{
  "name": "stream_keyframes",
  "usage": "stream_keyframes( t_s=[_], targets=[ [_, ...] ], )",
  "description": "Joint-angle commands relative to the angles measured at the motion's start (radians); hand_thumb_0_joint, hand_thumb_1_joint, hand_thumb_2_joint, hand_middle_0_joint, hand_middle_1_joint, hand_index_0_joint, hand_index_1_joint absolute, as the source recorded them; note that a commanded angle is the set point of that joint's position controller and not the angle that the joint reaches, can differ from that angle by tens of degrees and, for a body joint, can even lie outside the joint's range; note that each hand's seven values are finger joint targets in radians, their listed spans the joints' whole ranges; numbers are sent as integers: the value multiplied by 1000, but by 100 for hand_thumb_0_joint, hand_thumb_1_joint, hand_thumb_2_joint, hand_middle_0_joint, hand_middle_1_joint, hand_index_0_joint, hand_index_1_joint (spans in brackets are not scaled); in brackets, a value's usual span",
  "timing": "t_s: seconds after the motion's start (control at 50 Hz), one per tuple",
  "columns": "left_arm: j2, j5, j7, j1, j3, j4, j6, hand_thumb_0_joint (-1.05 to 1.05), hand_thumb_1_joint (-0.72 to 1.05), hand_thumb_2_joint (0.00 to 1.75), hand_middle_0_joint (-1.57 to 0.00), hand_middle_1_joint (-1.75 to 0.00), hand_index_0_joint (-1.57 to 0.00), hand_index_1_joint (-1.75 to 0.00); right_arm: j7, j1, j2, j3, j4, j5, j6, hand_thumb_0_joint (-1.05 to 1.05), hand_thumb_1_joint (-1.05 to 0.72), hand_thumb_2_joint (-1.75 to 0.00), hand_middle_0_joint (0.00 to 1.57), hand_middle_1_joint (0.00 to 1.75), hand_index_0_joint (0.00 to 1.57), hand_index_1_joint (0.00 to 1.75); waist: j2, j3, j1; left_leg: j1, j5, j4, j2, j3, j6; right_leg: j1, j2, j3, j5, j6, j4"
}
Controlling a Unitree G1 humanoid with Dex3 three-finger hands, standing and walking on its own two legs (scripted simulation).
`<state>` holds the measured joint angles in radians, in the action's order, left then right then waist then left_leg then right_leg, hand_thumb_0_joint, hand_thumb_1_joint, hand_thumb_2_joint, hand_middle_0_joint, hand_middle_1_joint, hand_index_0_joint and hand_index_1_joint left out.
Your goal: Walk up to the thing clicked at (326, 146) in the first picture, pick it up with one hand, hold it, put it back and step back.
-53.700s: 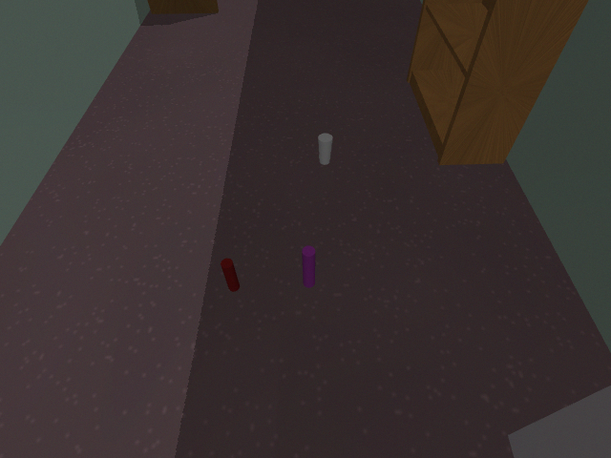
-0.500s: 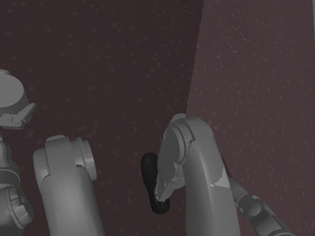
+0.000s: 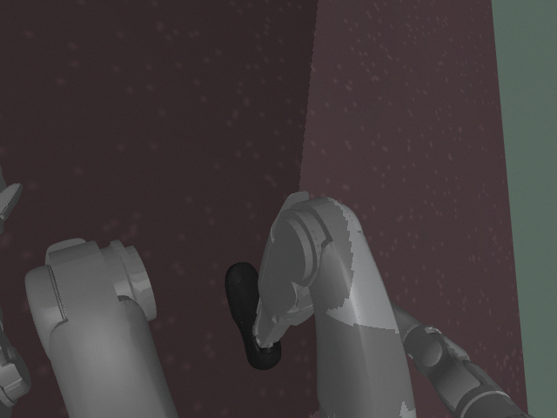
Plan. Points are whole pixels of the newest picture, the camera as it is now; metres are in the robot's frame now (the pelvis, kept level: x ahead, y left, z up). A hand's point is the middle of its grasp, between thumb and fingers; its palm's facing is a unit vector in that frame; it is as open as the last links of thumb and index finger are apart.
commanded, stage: lower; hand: left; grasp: from the side
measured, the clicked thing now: out of the picture +0.42 +0.27 -0.18
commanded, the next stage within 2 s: loosen in 0.60 s
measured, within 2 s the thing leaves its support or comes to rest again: rests again in 1.08 s
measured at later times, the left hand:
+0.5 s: hand out of the picture +0.42 +0.27 -0.18, palm faces +0.36 -0.93 +0.00, open 10.0 cm
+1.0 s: hand out of the picture +0.42 +0.27 -0.18, palm faces +0.36 -0.93 +0.01, open 10.6 cm
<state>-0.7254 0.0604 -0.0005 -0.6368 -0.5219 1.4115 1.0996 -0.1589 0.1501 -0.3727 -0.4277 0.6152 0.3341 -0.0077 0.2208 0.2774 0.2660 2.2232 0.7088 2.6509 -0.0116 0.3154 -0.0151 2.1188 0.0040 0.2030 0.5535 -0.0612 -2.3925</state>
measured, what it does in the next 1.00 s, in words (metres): stands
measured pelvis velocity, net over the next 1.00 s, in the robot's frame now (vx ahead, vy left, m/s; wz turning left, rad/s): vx -0.01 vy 0.01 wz -0.04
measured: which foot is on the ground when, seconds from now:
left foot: down 0.00-1.00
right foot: down 0.00-1.00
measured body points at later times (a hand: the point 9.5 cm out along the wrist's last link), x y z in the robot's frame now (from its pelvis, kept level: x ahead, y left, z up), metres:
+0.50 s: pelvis +0.00 +0.01 +0.00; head +0.23 +0.18 +0.33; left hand +0.40 +0.32 -0.17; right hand +0.15 -0.25 -0.03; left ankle +0.08 +0.12 -0.25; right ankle +0.15 -0.12 -0.25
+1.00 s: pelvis -0.01 +0.01 +0.00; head +0.23 +0.20 +0.33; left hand +0.39 +0.32 -0.18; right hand +0.16 -0.24 -0.03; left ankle +0.08 +0.12 -0.25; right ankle +0.15 -0.12 -0.25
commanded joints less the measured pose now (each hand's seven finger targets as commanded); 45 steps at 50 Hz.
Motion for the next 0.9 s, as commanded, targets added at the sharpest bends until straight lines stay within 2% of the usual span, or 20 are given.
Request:
stream_keyframes(
  t_s=[0.0, 0.06, 0.08, 0.16, 0.18, 0.3, 0.34, 0.48, 0.5, 0.58, 0.6, 0.66, 0.7, 0.72, 0.74, 0.78, 0.8, 0.84, 0.86, 0.88],
  targets=[
    [-197, 8, -14, -227, -6, -157, 111, 0, 16, 126, -123, -138, -124, -138, 14, -46, -348, 96, -21, 7, 7, 0, -91, -91, 20, 30, 20, 30, -507, -606, 85, -380, -109, -351, 49, -73, -13, -321, 44, 106, -121, 66, 149],
    [-201, 7, -14, -220, -3, -146, 120, 0, 16, 127, -123, -138, -124, -139, 15, -45, -358, 91, -20, 15, 8, 0, -91, -91, 20, 30, 20, 30, -514, -601, 92, -392, -116, -351, 50, -67, -18, -327, 45, 117, -129, 64, 144],
    [-192, 5, -13, -207, 14, -141, 119, 0, 17, 126, -122, -137, -123, -138, 15, -35, -353, 88, -20, 16, 7, 0, -91, -91, 20, 30, 20, 30, -516, -590, 85, -392, -118, -346, 52, -70, -15, -321, 48, 112, -133, 65, 146],
    [-191, 10, -21, -217, 11, -126, 122, 0, 16, 127, -123, -138, -124, -138, 15, -36, -356, 79, -25, 18, 7, 0, -91, -91, 20, 30, 20, 30, -505, -580, 101, -391, -112, -347, 53, -61, -15, -329, 49, 120, -130, 62, 154],
    [-213, 6, -24, -216, 3, -125, 124, 0, 15, 127, -123, -137, -124, -138, 15, -32, -364, 80, -26, 18, 8, 0, -91, -91, 20, 30, 20, 30, -511, -566, 97, -390, -102, -357, 56, -52, -18, -315, 49, 128, -118, 62, 149],
    [-226, 11, -30, -206, 5, -115, 138, 0, 15, 126, -123, -136, -124, -137, 14, -21, -360, 65, -34, 23, 5, 0, -91, -91, 20, 30, 20, 30, -494, -560, 94, -369, -89, -336, 56, -57, -9, -335, 58, 126, -117, 60, 160],
    [-216, 17, -31, -212, 12, -114, 143, 0, 14, 126, -124, -136, -125, -137, 14, -18, -362, 63, -34, 25, 3, 0, -91, -91, 20, 30, 20, 30, -486, -549, 105, -358, -87, -333, 57, -54, -8, -335, 59, 128, -117, 60, 160],
    [-226, 3, -38, -202, 10, -120, 160, 0, 18, 129, -126, -138, -127, -139, 9, -8, -378, 59, -42, 33, 8, 0, -90, -91, 20, 30, 20, 30, -527, -532, 106, -407, -95, -363, 67, -25, -25, -318, 56, 149, -119, 61, 142],
    [-237, 2, -39, -182, 6, -116, 160, 0, 17, 127, -125, -137, -125, -138, 9, -12, -378, 58, -36, 36, 8, 0, -91, -91, 20, 30, 20, 30, -535, -546, 95, -420, -112, -355, 66, -28, -25, -328, 60, 147, -136, 61, 139],
    [-229, 7, -46, -184, 12, -126, 163, 0, 16, 128, -126, -137, -126, -139, 8, -9, -376, 52, -39, 38, 6, 0, -91, -91, 20, 30, 20, 30, -518, -539, 102, -413, -125, -345, 65, -28, -22, -335, 63, 148, -145, 60, 146],
    [-206, 8, -45, -184, 26, -108, 162, 0, 17, 129, -125, -138, -126, -139, 8, -4, -378, 53, -42, 37, 6, 0, -90, -91, 20, 30, 20, 30, -512, -529, 114, -417, -129, -344, 66, -26, -22, -331, 61, 149, -150, 59, 147],
    [-221, 6, -52, -178, 23, -108, 166, 0, 19, 129, -126, -138, -126, -139, 6, -4, -379, 50, -41, 38, 3, 0, -90, -90, 20, 30, 20, 30, -509, -520, 110, -405, -112, -343, 65, -24, -19, -331, 64, 150, -138, 59, 152],
    [-213, 5, -54, -189, 34, -104, 174, 0, 15, 119, -130, -131, -130, -132, 4, 1, -379, 46, -43, 42, 4, 0, -92, -90, 20, 30, 20, 30, -503, -511, 117, -397, -105, -345, 65, -20, -20, -330, 63, 154, -132, 59, 149],
    [-224, 6, -57, -191, 27, -108, 176, 0, 7, 111, -122, -123, -123, -124, 3, 0, -379, 47, -41, 41, 2, 0, -92, -90, 20, 30, 20, 30, -509, -513, 113, -401, -99, -349, 66, -18, -20, -326, 63, 153, -126, 60, 151],
    [-189, 15, -54, -195, 47, -105, 176, 0, 3, 103, -117, -115, -118, -116, 3, 5, -377, 45, -38, 40, 1, 0, -92, -90, 20, 30, 20, 30, -497, -501, 117, -400, -97, -347, 67, -16, -20, -322, 62, 155, -128, 57, 151],
    [-234, 15, -58, -200, 21, -112, 180, 0, -2, 87, -109, -103, -110, -102, 5, -4, -383, 42, -41, 42, 1, 0, -91, -90, 20, 30, 20, 30, -511, -526, 114, -408, -110, -342, 65, -19, -20, -339, 67, 154, -138, 59, 151],
    [-195, 12, -55, -184, 44, -94, 180, 0, -4, 79, -103, -96, -104, -96, 3, 1, -380, 42, -40, 42, 3, 0, -92, -90, 20, 30, 20, 30, -500, -514, 120, -408, -108, -347, 66, -14, -23, -333, 64, 159, -135, 58, 149],
    [-232, 7, -57, -196, 34, -111, 183, 0, -16, 63, -96, -85, -96, -85, 3, 7, -378, 41, -42, 44, 2, 0, -92, -90, 20, 30, 20, 30, -515, -508, 108, -403, -106, -345, 67, -21, -21, -329, 67, 155, -133, 60, 151],
    [-206, 12, -54, -179, 44, -96, 179, 0, -24, 62, -88, -77, -88, -77, 3, 9, -377, 41, -43, 42, 3, 0, -92, -90, 20, 30, 20, 30, -494, -501, 112, -393, -95, -343, 65, -21, -19, -324, 68, 156, -124, 59, 158],
    [-215, 11, -57, -190, 37, -102, 181, 0, -30, 57, -80, -71, -80, -72, 4, 7, -384, 41, -41, 44, 3, 0, -92, -90, 20, 30, 20, 30, -508, -505, 116, -403, -107, -347, 65, -18, -22, -333, 66, 159, -135, 58, 152]
  ],
)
